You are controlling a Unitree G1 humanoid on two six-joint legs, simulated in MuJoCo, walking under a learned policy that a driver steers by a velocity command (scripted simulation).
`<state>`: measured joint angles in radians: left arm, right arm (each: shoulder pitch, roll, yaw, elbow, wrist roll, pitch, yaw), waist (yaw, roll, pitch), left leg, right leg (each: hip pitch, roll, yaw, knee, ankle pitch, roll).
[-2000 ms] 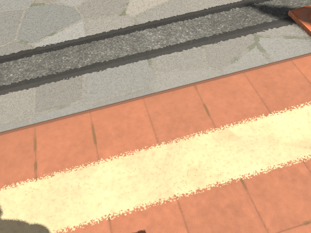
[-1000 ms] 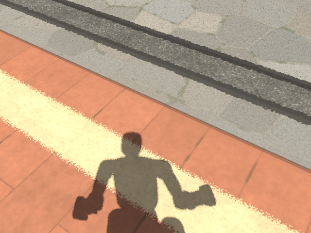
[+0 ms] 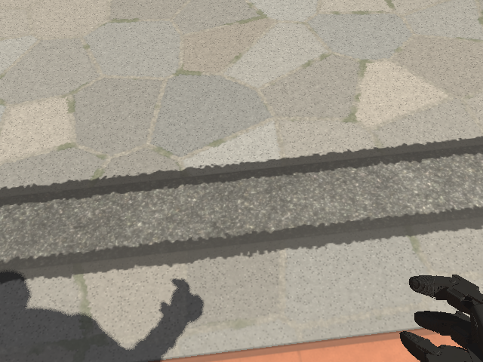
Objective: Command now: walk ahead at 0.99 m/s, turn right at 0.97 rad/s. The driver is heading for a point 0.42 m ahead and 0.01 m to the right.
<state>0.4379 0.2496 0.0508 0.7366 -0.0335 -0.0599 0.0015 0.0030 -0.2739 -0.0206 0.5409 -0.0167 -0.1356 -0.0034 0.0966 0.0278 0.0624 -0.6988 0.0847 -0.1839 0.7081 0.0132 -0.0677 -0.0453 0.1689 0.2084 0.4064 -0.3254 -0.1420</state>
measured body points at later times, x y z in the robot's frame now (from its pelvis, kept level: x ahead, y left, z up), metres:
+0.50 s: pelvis +0.37 +0.03 -0.01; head +0.41 -0.01 +0.44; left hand +0.71 +0.13 -0.05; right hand +0.25 -0.25 -0.14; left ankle +0.31 +0.19 -0.74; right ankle +0.50 -0.12 -0.72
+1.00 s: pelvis +0.49 +0.00 -0.01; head +0.50 +0.00 +0.44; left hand +0.71 +0.18 -0.13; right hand +0.50 -0.29 -0.12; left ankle +0.56 +0.12 -0.74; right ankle +0.50 -0.12 -0.74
